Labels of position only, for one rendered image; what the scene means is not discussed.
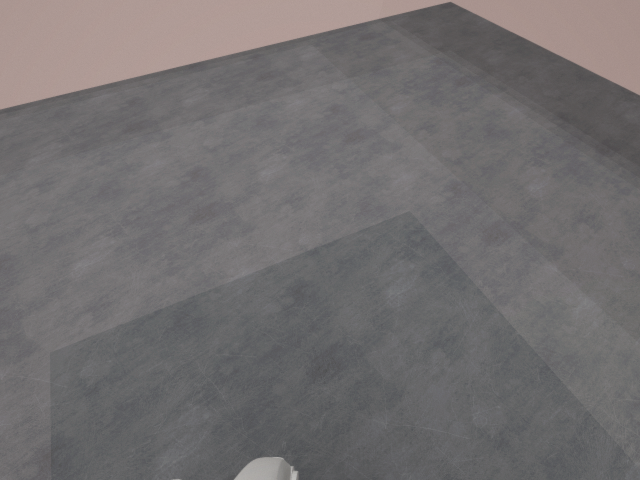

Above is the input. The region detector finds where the left robot thigh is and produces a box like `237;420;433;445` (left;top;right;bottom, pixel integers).
234;457;299;480

